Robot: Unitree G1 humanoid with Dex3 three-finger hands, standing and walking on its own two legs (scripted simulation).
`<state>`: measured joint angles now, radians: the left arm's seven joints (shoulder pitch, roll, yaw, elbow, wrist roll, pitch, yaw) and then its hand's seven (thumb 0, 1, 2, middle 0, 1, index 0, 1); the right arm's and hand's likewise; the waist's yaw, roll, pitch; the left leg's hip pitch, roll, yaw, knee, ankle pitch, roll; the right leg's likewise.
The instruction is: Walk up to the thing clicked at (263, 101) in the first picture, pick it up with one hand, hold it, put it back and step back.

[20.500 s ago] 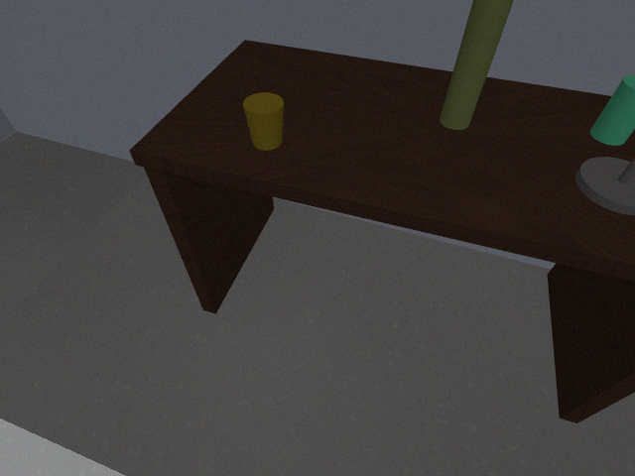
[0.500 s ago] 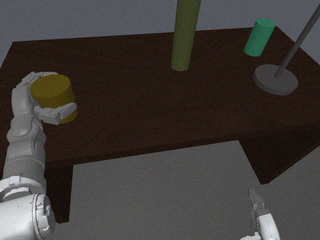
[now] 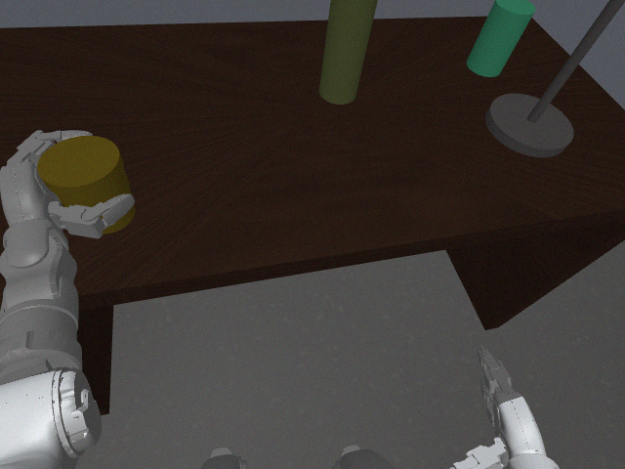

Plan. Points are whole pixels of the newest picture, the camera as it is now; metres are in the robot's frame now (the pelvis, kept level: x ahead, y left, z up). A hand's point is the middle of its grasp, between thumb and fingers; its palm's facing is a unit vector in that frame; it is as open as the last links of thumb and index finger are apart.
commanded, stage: lower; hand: left
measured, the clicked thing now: (95, 189) +0.47 +0.23 +0.07
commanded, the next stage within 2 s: loosen in 0.30 s
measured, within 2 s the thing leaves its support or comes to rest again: rests again in 0.16 s
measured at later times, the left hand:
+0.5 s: hand (90, 188) +0.48 +0.24 +0.06, palm faces +0.25 -0.97 +0.00, open 11.2 cm
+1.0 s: hand (92, 191) +0.48 +0.24 +0.05, palm faces +0.26 -0.97 +0.00, open 16.2 cm
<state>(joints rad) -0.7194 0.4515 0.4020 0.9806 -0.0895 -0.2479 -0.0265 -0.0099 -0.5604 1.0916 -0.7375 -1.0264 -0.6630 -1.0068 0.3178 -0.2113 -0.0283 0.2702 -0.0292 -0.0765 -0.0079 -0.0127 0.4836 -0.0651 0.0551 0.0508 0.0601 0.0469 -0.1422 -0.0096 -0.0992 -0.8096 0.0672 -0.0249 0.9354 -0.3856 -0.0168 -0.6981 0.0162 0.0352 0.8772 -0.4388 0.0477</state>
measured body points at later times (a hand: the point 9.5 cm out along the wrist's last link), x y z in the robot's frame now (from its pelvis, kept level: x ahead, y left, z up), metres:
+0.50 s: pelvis +0.00 +0.01 -0.01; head +0.10 +0.04 +0.43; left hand +0.47 +0.29 +0.06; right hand +0.16 -0.24 -0.04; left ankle +0.03 +0.13 -0.69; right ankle -0.01 -0.15 -0.69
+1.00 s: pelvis +0.01 -0.01 -0.02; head +0.11 +0.03 +0.42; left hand +0.46 +0.29 +0.06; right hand +0.16 -0.26 -0.04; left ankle +0.03 +0.13 -0.69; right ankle -0.01 -0.16 -0.69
